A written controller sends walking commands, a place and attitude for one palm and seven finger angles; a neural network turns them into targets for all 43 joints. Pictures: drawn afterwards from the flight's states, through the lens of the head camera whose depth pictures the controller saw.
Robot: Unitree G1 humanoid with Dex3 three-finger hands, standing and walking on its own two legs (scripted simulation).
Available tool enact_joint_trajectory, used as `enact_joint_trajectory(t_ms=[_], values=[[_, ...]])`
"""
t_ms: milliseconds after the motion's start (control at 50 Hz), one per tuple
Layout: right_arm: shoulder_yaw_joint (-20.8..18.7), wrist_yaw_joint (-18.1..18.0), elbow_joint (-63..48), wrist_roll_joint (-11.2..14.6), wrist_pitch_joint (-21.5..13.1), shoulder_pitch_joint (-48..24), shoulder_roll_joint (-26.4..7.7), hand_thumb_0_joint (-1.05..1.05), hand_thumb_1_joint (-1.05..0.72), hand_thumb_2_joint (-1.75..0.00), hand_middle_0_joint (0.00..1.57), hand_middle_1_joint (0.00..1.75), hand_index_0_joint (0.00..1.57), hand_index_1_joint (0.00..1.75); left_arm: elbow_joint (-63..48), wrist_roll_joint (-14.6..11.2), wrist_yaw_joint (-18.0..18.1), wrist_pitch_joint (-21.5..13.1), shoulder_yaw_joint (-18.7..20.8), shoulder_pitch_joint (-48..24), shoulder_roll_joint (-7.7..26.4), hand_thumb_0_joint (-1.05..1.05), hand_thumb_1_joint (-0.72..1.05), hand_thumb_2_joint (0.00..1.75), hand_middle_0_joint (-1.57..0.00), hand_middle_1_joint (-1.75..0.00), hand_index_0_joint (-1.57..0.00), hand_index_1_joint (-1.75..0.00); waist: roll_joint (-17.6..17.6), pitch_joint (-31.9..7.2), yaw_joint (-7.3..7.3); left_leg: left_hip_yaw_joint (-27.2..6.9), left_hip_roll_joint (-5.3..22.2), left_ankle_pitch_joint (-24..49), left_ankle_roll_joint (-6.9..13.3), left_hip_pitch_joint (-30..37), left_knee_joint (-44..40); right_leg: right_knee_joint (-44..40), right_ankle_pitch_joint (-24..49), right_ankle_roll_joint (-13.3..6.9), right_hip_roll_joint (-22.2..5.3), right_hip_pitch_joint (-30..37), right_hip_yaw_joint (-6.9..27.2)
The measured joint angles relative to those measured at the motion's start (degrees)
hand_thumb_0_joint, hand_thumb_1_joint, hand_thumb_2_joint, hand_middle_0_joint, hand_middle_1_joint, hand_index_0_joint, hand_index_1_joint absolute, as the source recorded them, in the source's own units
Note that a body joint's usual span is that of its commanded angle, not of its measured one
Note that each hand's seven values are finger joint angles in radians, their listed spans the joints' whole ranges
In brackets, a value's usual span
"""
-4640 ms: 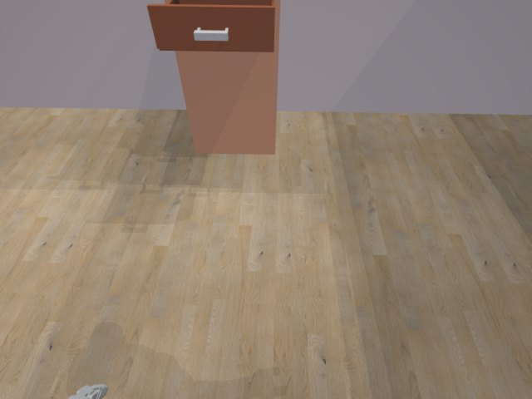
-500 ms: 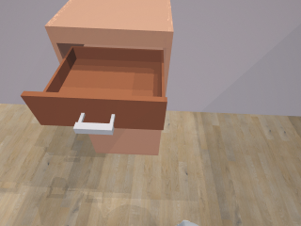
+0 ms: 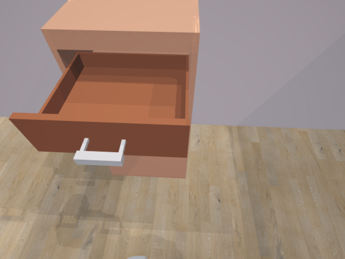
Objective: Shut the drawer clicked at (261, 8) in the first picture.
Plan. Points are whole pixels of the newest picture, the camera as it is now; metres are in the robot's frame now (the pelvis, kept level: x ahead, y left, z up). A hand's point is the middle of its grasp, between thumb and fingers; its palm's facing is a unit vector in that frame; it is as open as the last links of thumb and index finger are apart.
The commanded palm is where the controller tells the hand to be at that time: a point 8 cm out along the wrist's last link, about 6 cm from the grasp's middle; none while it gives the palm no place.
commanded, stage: come to a stop and stand still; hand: left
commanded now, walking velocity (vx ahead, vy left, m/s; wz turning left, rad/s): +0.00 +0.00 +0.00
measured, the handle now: (102, 150) +0.35 +0.20 +0.04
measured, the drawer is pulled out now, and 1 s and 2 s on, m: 0.29 0.29 0.29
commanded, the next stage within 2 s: look again from close up in 1.64 s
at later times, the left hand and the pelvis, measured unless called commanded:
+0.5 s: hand out of the picture -0.02 +0.25 -0.16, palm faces +0.01 -0.97 -0.23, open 7.4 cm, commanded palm none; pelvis -0.01 +0.07 +0.00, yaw -1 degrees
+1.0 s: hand out of the picture +0.05 +0.23 -0.17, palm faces -0.01 -0.97 -0.22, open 7.3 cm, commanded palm none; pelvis +0.03 +0.05 +0.01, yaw -1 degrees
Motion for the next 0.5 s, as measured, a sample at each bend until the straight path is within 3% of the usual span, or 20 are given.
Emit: enact_joint_trajectory(t_ms=[60, 120, 180, 260, 320, 380, 500], values=[[0.10, 0.28, -4.27, 0.02, -0.94, 0.74, -1.56, 0.01, -0.91, -0.90, 0.20, 0.30, 0.20, 0.30, -0.93, -0.27, 0.44, 0.27, -0.88, 3.48, 0.92, 0.00, 0.92, 0.90, -0.20, -0.30, -0.20, -0.30, 0.44, -2.08, -0.42, 0.60, -0.63, 5.15, 1.33, 4.63, -10.54, 4.03, -1.38, 1.54, -0.58, -2.35, 0.66], [0.72, 0.30, -6.25, -0.68, -1.13, 1.43, -1.84, 0.01, -0.91, -0.90, 0.19, 0.30, 0.20, 0.30, -0.80, -0.49, 0.04, 1.77, -0.96, 5.65, 1.87, 0.00, 0.91, 0.90, -0.20, -0.30, -0.20, -0.30, -0.01, -2.97, -0.09, 1.87, -2.00, 7.01, 5.15, 5.36, -9.63, 7.04, -6.45, 1.55, -0.96, -2.47, 3.16], [1.82, 0.39, -7.19, -0.98, -0.87, 1.88, -1.54, 0.01, -0.91, -0.90, 0.19, 0.30, 0.20, 0.30, -1.14, -0.37, -0.69, 2.39, -1.08, 7.79, 2.42, 0.01, 0.91, 0.90, -0.20, -0.30, -0.20, -0.30, 0.33, -3.75, 0.04, 2.68, -3.10, 7.15, 6.79, 6.47, -11.35, 10.39, -10.26, 0.69, 0.48, -2.74, 6.07], [3.06, 0.52, -6.92, -0.87, -0.83, 2.23, -0.76, 0.01, -0.91, -0.90, 0.20, 0.30, 0.20, 0.30, -1.62, -0.50, -1.17, 1.76, -1.40, 9.92, 2.62, 0.01, 0.91, 0.90, -0.20, -0.30, -0.20, -0.30, 0.59, -4.16, 0.58, 3.48, -5.02, 8.78, 7.76, 6.58, -13.50, 8.26, -9.50, 0.04, 2.08, -0.17, 7.09], [3.43, 0.61, -5.65, -0.61, -0.92, 2.04, -0.74, 0.01, -0.91, -0.90, 0.20, 0.30, 0.20, 0.30, -1.00, -0.53, -1.19, 0.96, -2.03, 10.49, 1.44, 0.01, 0.91, 0.90, -0.19, -0.30, -0.20, -0.30, 2.21, -3.41, 0.91, 3.49, -5.57, 9.61, 8.16, 6.54, -14.59, 4.25, -3.78, 0.81, 2.47, 1.05, 7.97], [2.98, 0.41, -4.72, -0.41, -1.25, 2.22, -1.35, 0.00, -0.93, -0.90, 0.20, 0.30, 0.20, 0.30, -0.53, -0.60, -1.28, 0.25, -2.77, 11.77, 0.16, 0.01, 0.91, 0.90, -0.19, -0.30, -0.20, -0.30, 3.30, -3.42, 0.65, 3.60, -5.72, 11.09, 8.24, 6.90, -17.24, 1.65, -2.89, 1.40, 2.45, 1.39, 8.14], [3.57, 0.60, -1.86, -0.43, -2.03, 4.29, -1.55, 0.00, -0.93, -0.90, 0.20, 0.30, 0.20, 0.30, 1.10, -0.72, -1.33, -0.10, -3.46, 12.05, -0.94, 0.01, 0.91, 0.90, -0.20, -0.30, -0.20, -0.30, 2.20, -3.29, -0.03, 4.03, -6.01, 12.66, 8.66, 7.64, -20.56, -0.97, -1.62, 1.61, 2.38, 1.67, 8.69]])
